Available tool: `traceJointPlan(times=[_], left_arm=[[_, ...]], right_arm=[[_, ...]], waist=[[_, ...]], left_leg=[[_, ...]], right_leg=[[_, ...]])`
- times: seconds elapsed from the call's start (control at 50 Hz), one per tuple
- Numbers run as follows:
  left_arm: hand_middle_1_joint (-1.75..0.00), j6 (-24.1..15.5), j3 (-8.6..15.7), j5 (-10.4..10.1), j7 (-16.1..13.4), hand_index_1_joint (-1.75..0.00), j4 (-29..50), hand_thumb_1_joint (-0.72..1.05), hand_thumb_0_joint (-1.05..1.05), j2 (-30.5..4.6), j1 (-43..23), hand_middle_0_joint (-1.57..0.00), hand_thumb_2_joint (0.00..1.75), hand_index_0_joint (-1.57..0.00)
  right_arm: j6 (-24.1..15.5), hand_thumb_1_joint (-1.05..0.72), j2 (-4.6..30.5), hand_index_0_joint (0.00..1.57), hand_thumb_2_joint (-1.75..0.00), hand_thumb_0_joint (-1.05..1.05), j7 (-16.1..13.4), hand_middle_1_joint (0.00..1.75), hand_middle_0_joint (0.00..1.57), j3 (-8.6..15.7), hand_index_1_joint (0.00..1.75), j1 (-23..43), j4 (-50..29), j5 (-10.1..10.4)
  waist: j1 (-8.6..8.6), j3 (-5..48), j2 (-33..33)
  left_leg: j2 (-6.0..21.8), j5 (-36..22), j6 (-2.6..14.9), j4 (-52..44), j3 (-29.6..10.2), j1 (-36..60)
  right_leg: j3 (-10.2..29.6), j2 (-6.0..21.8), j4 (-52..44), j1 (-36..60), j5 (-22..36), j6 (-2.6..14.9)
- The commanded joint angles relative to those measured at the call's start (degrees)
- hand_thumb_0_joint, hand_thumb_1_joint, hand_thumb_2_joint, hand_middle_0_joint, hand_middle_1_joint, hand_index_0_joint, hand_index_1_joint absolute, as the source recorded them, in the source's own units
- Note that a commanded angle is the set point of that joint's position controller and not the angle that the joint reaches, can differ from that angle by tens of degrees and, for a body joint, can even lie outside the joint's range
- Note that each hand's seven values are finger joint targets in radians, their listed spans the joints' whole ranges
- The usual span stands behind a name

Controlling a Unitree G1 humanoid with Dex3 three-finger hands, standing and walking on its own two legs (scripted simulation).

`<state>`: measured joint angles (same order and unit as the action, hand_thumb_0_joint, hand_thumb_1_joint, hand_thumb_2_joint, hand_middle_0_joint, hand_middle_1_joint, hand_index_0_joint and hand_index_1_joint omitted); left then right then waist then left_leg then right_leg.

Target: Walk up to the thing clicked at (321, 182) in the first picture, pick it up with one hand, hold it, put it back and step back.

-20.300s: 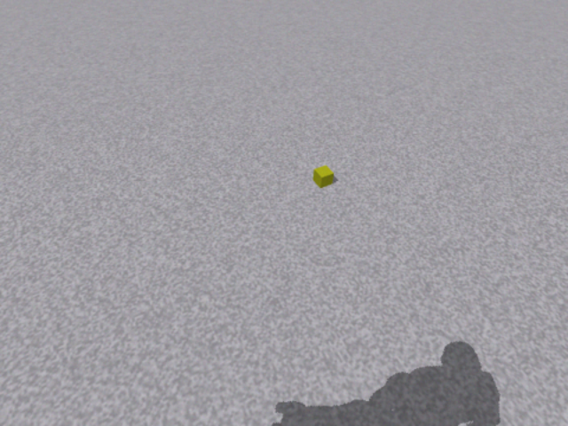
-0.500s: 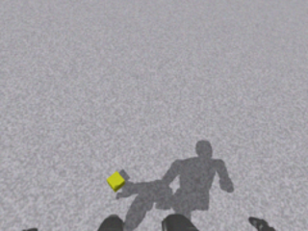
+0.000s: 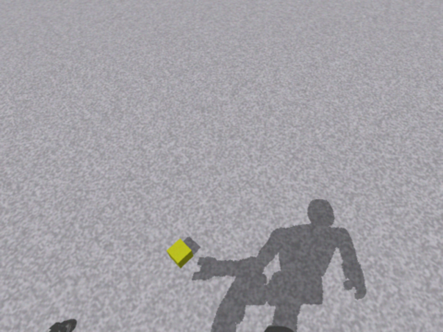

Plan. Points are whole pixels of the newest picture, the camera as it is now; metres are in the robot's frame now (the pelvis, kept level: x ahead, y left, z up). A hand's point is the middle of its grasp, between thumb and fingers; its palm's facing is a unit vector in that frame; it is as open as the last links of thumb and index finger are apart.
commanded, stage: walk up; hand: left
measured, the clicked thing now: (180, 253) +0.49 +0.20 -0.71
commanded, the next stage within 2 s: stand in 1.20 s
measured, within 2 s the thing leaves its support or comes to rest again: neither
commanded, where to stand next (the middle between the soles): +0.12 -0.04 m, yaw -3 degrees
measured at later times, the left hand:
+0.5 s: hand out of the picture +0.03 +0.27 -0.12, palm faces +0.03 -0.93 -0.37, open 7.4 cm
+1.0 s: hand out of the picture +0.09 +0.26 -0.11, palm faces +0.03 -0.93 -0.37, open 7.3 cm
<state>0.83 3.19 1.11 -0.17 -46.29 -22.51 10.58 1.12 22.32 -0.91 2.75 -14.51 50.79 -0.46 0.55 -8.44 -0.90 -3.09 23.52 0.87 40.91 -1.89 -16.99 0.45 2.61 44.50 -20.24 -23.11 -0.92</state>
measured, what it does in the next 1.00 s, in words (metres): stands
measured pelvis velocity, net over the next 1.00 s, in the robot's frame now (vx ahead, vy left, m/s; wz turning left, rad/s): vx -0.01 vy -0.01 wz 0.03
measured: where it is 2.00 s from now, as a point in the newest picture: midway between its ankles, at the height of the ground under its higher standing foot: outside the picture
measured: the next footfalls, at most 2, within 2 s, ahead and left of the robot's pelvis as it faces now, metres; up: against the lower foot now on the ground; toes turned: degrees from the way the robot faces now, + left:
none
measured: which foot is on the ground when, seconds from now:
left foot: down 0.00-1.00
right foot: down 0.00-1.00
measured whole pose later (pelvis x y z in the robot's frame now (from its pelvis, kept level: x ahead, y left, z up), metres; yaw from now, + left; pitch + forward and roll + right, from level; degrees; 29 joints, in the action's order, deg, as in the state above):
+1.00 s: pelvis -0.01 -0.01 +0.04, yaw +2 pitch -3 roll +0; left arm -2.1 0.6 0.7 -0.4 -64.0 -20.3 4.0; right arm 0.7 20.1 1.1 1.6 -4.4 63.1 -0.4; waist -0.2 -2.4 -1.0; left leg -1.9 12.0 0.5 21.5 -3.8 -6.4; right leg -0.1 1.3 21.2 -6.3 -11.8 -1.2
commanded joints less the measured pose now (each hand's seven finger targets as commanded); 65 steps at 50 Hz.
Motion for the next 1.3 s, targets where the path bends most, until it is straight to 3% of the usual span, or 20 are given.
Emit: traceJointPlan(times=[0.0,0.02,0.04,0.06,0.1,0.12,0.16,0.2,0.22,0.24,0.3,0.34,0.4,0.54,0.6,0.68,0.9,1.14,1.18,1.28], left_arm=[[-0.30,-1.36,1.18,-1.83,-1.17,-0.30,3.30,0.90,0.00,-6.55,3.48,-0.20,0.90,-0.20],[-0.30,-1.06,2.16,-1.50,-1.99,-0.30,2.76,0.90,0.00,-10.16,-0.52,-0.20,0.90,-0.20],[-0.30,-1.49,2.24,-1.44,-2.20,-0.30,1.37,0.90,0.00,-11.48,-1.76,-0.20,0.90,-0.20],[-0.30,-2.02,2.41,-1.42,-1.69,-0.30,0.85,0.90,0.00,-12.27,-2.30,-0.20,0.90,-0.20],[-0.30,-2.93,2.03,-1.57,-1.25,-0.30,-0.52,0.90,0.00,-10.33,-0.76,-0.20,0.90,-0.20],[-0.30,-3.30,1.90,-1.45,-1.06,-0.30,-1.44,0.90,0.00,-9.70,0.42,-0.20,0.90,-0.20],[-0.30,-3.82,2.04,-0.84,-1.28,-0.30,-2.86,0.90,0.00,-11.07,0.44,-0.20,0.90,-0.20],[-0.30,-4.61,2.11,0.13,-1.68,-0.30,-3.24,0.90,0.00,-13.52,0.92,-0.20,0.90,-0.20],[-0.30,-4.51,2.07,-0.02,-1.47,-0.30,-3.98,0.90,0.00,-15.33,-2.07,-0.20,0.90,-0.20],[-0.30,-4.34,1.85,0.14,-1.22,-0.30,-3.40,0.90,0.00,-14.82,-5.42,-0.20,0.90,-0.20],[-0.30,-3.86,0.77,-0.05,-0.67,-0.30,-4.16,0.90,0.00,-11.88,-7.20,-0.20,0.90,-0.20],[-0.30,-3.88,0.77,-0.20,-0.29,-0.30,-5.62,0.90,0.00,-10.85,-6.29,-0.20,0.90,-0.20],[-0.30,-4.46,0.71,-0.30,-0.06,-0.30,-7.72,0.90,0.00,-10.32,-3.76,-0.20,0.90,-0.20],[-0.30,-4.79,0.20,-0.56,-0.41,-0.30,-10.68,0.90,0.00,-11.28,-4.21,-0.20,0.90,-0.20],[-0.30,-4.97,-0.02,-0.61,-0.65,-0.30,-11.60,0.90,0.00,-11.37,-4.08,-0.20,0.90,-0.20],[-0.30,-4.82,-0.13,-0.79,-0.91,-0.30,-12.70,0.90,0.00,-11.46,-5.05,-0.20,0.90,-0.20],[-0.30,-4.23,-0.18,-0.66,-1.30,-0.30,-14.68,0.90,0.00,-10.60,-7.88,-0.20,0.90,-0.20],[-0.30,-3.80,-0.03,-0.07,-0.93,-0.30,-15.04,0.90,0.00,-10.71,-9.89,-0.20,0.90,-0.20],[-0.30,-3.51,-0.68,-0.70,-0.76,-0.30,-15.46,0.90,0.00,-9.55,-9.61,-0.20,0.90,-0.20],[-0.30,-3.12,-0.83,-1.03,-0.43,-0.30,-15.37,0.90,0.00,-9.08,-8.91,-0.20,0.90,-0.20]], right_arm=[[-3.98,-0.90,15.45,0.20,-0.90,0.00,-0.89,0.30,0.20,4.00,0.30,1.10,-4.82,-1.58],[-3.91,-0.90,17.56,0.20,-0.90,0.00,-0.57,0.30,0.20,3.98,0.30,0.35,-4.51,-0.99],[-3.89,-0.90,17.20,0.20,-0.90,0.00,-0.41,0.30,0.20,4.01,0.30,1.52,-3.92,-0.54],[-3.66,-0.90,14.82,0.20,-0.90,0.00,-0.20,0.30,0.20,3.38,0.30,3.64,-4.20,-0.44],[-3.53,-0.90,11.65,0.20,-0.90,0.00,-0.20,0.30,0.20,1.66,0.30,6.41,-4.26,-0.50],[-3.33,-0.90,11.84,0.20,-0.90,0.00,-0.12,0.30,0.20,1.72,0.30,6.84,-3.54,0.16],[-2.60,-0.90,11.27,0.20,-0.90,0.00,0.39,0.30,0.20,1.37,0.30,6.67,-2.71,0.69],[-2.07,-0.90,9.83,0.20,-0.90,0.00,0.84,0.30,0.20,1.11,0.30,6.31,-2.97,0.60],[-1.54,-0.90,8.83,0.20,-0.90,0.00,0.94,0.30,0.20,1.31,0.30,5.20,-1.82,0.21],[-1.31,-0.90,8.72,0.20,-0.90,0.00,1.14,0.30,0.20,1.55,0.30,4.34,-0.53,-0.35],[-1.67,-0.90,10.77,0.20,-0.90,0.00,2.07,0.30,0.20,2.09,0.30,6.46,0.56,-0.75],[-2.03,-0.90,10.88,0.20,-0.90,0.00,2.47,0.30,0.20,1.89,0.30,8.38,0.55,-0.86],[-2.36,-0.90,10.02,0.20,-0.90,0.00,2.46,0.30,0.20,1.14,0.30,10.58,0.93,-0.72],[-2.52,-0.90,10.25,0.20,-0.90,0.00,2.02,0.30,0.20,1.00,0.30,10.68,3.60,-0.51],[-2.63,-0.90,10.03,0.20,-0.90,0.00,1.85,0.30,0.20,0.70,0.30,10.52,4.59,-0.09],[-2.47,-0.90,9.95,0.20,-0.90,0.00,1.49,0.30,0.20,0.77,0.30,9.98,5.96,0.37],[-1.87,-0.90,9.52,0.20,-0.90,0.00,1.09,0.30,0.20,1.04,0.30,11.61,8.69,0.24],[-1.95,-0.90,9.61,0.20,-0.90,0.00,1.28,0.30,0.20,0.76,0.30,12.88,9.61,-0.24],[-2.57,-0.90,8.66,0.20,-0.90,0.00,1.08,0.30,0.20,0.20,0.30,13.56,9.40,0.05],[-3.35,-0.90,10.14,0.20,-0.90,0.00,0.70,0.30,0.20,0.21,0.30,13.19,10.42,0.15]], waist=[[-3.04,13.88,-7.25],[-0.05,13.07,-5.31],[-0.44,10.14,-5.31],[-0.87,7.78,-3.69],[-2.40,7.83,-5.31],[-3.02,8.06,-5.96],[-2.60,9.55,-4.40],[-2.03,11.41,-0.55],[-0.09,9.56,3.05],[1.29,7.79,4.73],[1.13,2.45,1.65],[-0.16,1.83,0.53],[-1.96,3.70,-0.07],[-1.23,7.64,-2.97],[-1.23,10.18,-1.65],[-0.83,11.39,0.02],[-0.76,10.90,1.39],[-0.89,8.87,-0.08],[-0.83,8.53,3.65],[-0.85,11.17,-0.19]], left_leg=[[16.38,-35.55,7.30,-16.27,-24.30,19.46],[22.68,-35.96,15.18,-14.60,-28.13,12.28],[24.23,-34.96,17.56,-16.04,-29.16,3.96],[19.95,-35.22,15.55,-15.20,-21.50,2.36],[12.36,-36.22,8.78,-11.67,-10.75,3.03],[10.84,-32.47,6.29,-10.60,-9.57,0.89],[8.65,-25.93,3.84,-9.29,-8.36,-1.29],[5.73,-15.15,1.93,-6.95,-7.06,-3.96],[3.39,-4.13,1.63,-5.59,-5.15,-0.15],[3.07,1.09,1.73,-6.05,-4.44,3.25],[6.15,5.58,3.32,-17.78,-10.68,3.58],[8.72,12.85,4.30,-23.27,-14.75,-1.93],[8.71,8.52,3.22,-24.07,-13.14,-3.59],[7.85,-2.78,1.71,-23.26,-10.28,2.42],[8.02,-14.79,1.60,-21.20,-8.74,5.76],[8.00,-22.91,1.41,-20.14,-7.33,8.37],[8.30,-26.65,1.26,-21.50,-6.34,9.75],[8.19,-17.09,0.97,-25.29,-6.79,7.76],[9.36,-22.11,0.66,-26.07,-7.67,8.82],[9.45,-25.03,0.16,-25.72,-6.77,10.79]], right_leg=[[2.31,-1.05,7.98,-9.16,-0.59,2.12],[3.42,-1.19,8.49,-5.64,-13.70,1.67],[4.22,0.62,7.75,-0.67,-11.16,1.82],[3.84,0.55,4.66,1.99,-9.93,2.14],[0.94,-0.42,-5.02,4.52,0.46,2.64],[-0.25,-1.18,-11.52,8.87,8.52,2.69],[2.49,0.13,-15.36,14.46,16.05,3.86],[13.23,7.86,-19.27,15.57,13.00,7.38],[16.47,12.04,-21.55,8.09,6.55,10.33],[17.26,12.79,-23.21,2.74,-0.63,10.46],[8.41,5.02,-22.94,-4.42,-10.46,4.68],[4.33,1.22,-19.88,0.91,-5.94,3.22],[4.55,1.18,-21.19,8.16,-0.08,3.27],[5.18,2.87,-24.25,10.79,6.74,3.12],[4.78,3.81,-24.49,13.09,15.04,2.99],[4.43,4.61,-24.50,14.52,21.03,2.66],[3.55,5.01,-25.46,16.53,24.03,2.41],[4.26,4.23,-27.53,15.86,16.25,2.09],[4.42,4.42,-27.49,15.03,18.75,2.08],[4.80,4.45,-27.59,17.03,21.27,1.85]])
